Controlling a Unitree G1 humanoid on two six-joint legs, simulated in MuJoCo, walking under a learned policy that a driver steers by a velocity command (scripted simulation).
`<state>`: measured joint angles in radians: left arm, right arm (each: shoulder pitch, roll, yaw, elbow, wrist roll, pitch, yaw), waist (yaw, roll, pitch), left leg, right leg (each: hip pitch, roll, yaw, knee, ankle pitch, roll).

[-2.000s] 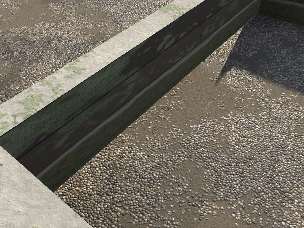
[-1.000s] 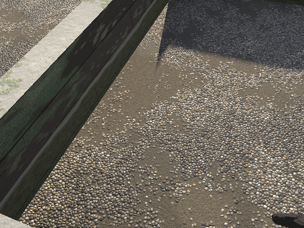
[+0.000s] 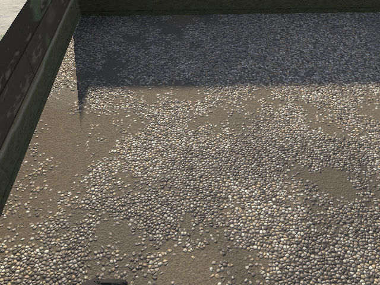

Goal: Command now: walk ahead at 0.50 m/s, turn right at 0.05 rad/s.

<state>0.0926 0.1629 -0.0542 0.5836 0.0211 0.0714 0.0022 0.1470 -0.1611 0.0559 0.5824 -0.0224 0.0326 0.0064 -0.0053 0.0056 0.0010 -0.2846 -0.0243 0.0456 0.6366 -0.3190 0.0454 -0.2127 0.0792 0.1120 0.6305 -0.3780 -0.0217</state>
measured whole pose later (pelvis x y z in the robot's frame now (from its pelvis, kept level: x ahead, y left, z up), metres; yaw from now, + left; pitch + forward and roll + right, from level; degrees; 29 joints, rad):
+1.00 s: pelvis +0.04 -0.01 +0.00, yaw +0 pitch -1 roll +0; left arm 0.10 0.14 -0.06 0.63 0.02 0.08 0.02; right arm 0.14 -0.14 0.04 0.61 -0.02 0.04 -0.01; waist 0.00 -0.01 0.01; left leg -0.23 -0.02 0.04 0.62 -0.37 0.03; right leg -0.15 0.08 0.08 0.60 -0.42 -0.05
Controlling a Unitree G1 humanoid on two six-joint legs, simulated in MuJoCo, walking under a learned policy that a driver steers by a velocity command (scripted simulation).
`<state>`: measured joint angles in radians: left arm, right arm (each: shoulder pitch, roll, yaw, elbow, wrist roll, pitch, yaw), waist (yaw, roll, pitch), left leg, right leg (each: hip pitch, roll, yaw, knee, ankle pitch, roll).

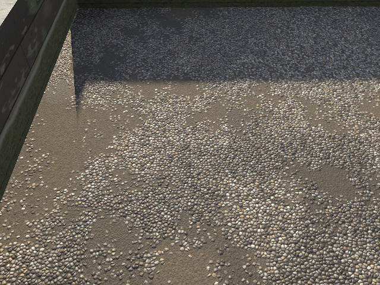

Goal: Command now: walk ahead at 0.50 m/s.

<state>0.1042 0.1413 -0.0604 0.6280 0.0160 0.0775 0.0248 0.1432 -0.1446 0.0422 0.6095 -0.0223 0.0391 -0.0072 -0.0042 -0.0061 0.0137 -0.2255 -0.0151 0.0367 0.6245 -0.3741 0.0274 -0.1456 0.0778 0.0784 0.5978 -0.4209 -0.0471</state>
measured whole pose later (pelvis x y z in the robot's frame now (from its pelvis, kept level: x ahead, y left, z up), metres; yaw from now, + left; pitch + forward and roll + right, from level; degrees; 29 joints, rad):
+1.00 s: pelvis +0.01 +0.00 +0.00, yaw +0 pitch -1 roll +0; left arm 0.10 0.15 -0.07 0.64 0.02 0.07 0.03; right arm 0.16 -0.15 0.05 0.60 -0.03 0.04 -0.01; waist -0.01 -0.01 0.01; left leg -0.23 -0.02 0.03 0.63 -0.39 0.02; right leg -0.15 0.07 0.07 0.61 -0.44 -0.05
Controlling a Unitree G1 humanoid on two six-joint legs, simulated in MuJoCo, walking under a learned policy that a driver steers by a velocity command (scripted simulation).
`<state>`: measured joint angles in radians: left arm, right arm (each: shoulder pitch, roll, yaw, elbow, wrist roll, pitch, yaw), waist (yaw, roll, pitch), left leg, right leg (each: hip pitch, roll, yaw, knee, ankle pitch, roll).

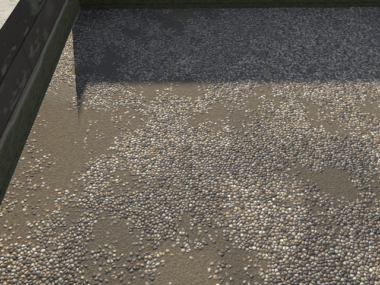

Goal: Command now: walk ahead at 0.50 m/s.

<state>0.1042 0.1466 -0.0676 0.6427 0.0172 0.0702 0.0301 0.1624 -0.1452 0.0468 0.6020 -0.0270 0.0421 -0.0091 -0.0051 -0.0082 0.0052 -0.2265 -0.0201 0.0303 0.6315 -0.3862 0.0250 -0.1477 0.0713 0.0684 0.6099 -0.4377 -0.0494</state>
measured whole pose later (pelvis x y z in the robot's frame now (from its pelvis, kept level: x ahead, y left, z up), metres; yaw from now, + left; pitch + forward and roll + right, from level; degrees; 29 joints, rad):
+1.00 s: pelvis +0.00 +0.00 +0.00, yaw +0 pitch -1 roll +0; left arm 0.10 0.14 -0.07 0.64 0.02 0.08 0.04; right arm 0.19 -0.16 0.04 0.63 -0.02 0.04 -0.02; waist 0.01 0.00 0.00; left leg -0.23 -0.02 0.03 0.65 -0.40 0.03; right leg -0.14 0.07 0.06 0.62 -0.45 -0.04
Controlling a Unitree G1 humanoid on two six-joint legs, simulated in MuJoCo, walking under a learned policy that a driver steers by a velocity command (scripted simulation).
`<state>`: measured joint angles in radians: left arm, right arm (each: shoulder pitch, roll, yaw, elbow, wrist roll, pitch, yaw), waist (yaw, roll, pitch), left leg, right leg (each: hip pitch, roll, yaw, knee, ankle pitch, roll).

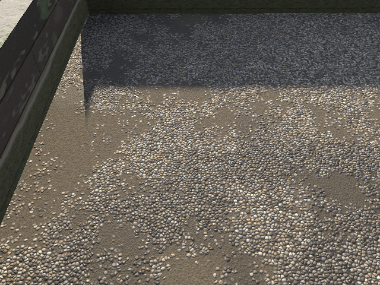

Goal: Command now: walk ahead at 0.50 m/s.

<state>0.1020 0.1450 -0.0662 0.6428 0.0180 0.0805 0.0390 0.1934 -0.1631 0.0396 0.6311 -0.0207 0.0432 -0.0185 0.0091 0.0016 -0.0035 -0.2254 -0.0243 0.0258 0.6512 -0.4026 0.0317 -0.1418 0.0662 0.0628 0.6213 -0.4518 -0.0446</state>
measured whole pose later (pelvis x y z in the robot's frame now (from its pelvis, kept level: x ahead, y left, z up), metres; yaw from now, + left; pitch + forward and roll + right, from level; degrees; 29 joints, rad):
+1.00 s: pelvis -0.01 +0.00 +0.00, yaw -1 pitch -1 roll +0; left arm 0.12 0.15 -0.06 0.63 0.02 0.07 0.03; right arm 0.17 -0.14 0.05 0.60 -0.02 0.04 -0.01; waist -0.01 -0.01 0.00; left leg -0.23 -0.02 0.03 0.63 -0.39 0.03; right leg -0.15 0.07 0.07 0.60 -0.43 -0.04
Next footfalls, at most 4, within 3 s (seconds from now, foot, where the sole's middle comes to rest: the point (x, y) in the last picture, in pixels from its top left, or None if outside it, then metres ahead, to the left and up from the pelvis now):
none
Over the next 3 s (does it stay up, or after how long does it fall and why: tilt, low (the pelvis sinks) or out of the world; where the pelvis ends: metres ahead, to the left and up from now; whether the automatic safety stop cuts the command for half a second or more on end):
stays up -0.01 0.01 0.00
